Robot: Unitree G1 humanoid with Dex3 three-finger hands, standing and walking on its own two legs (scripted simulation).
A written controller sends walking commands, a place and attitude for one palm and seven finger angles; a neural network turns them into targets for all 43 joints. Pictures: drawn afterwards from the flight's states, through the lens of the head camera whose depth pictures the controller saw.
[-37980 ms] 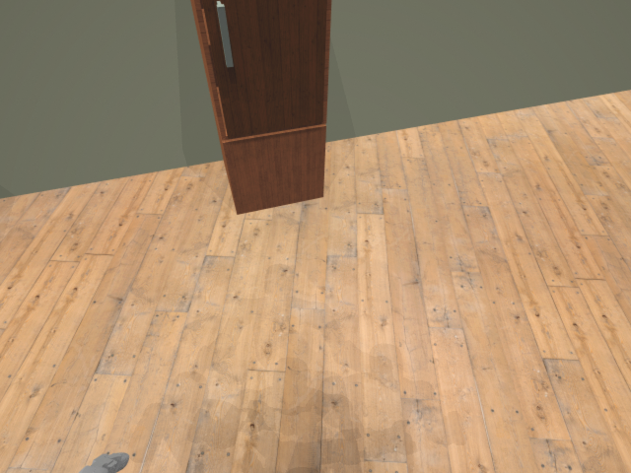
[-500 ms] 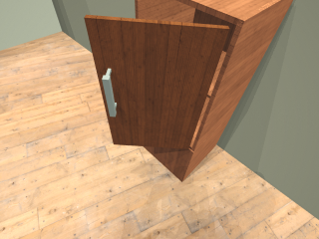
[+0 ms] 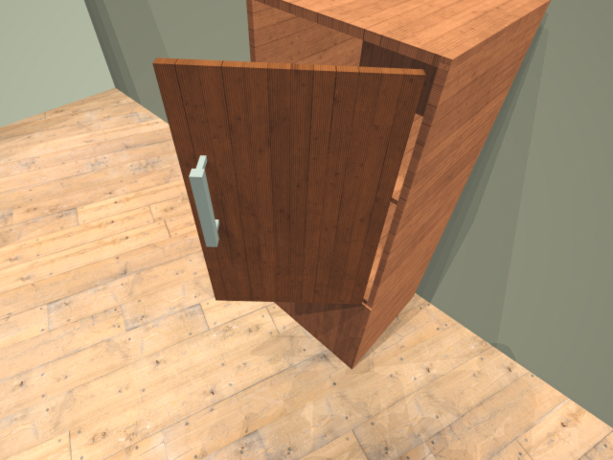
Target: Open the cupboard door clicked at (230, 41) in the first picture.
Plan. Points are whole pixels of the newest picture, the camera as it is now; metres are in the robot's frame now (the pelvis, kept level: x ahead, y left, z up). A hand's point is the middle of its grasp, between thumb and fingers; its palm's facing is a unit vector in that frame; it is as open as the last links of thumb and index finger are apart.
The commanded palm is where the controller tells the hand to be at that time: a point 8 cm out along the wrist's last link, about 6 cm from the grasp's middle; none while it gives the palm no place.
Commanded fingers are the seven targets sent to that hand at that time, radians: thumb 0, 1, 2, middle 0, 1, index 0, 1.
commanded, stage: come to a stop and stand still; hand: left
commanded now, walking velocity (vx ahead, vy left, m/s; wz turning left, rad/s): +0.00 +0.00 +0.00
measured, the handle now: (207, 203) +0.51 +0.19 +0.02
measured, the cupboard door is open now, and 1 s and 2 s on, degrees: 42 42 42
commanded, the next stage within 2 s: look again from close up in 0.74 s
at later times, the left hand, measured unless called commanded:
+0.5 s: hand out of the picture +0.03 +0.25 -0.15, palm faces -0.03 -0.96 -0.29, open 7.4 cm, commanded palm none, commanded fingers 0.00 0.90 0.90 -0.20 -0.30 -0.20 -0.30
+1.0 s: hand out of the picture +0.00 +0.25 -0.16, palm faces -0.05 -0.97 -0.25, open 7.4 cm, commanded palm none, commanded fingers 0.00 0.90 0.90 -0.20 -0.30 -0.20 -0.30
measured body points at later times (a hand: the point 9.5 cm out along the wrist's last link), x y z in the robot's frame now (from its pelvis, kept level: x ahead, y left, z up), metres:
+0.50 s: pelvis -0.02 +0.03 +0.01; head -0.02 +0.03 +0.46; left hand +0.03 +0.30 -0.13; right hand +0.08 -0.25 -0.12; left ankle +0.03 +0.11 -0.73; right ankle -0.02 -0.10 -0.73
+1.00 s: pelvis -0.02 +0.04 +0.02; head -0.02 +0.04 +0.46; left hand +0.00 +0.30 -0.14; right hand +0.01 -0.23 -0.13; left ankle +0.03 +0.11 -0.73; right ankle -0.02 -0.10 -0.73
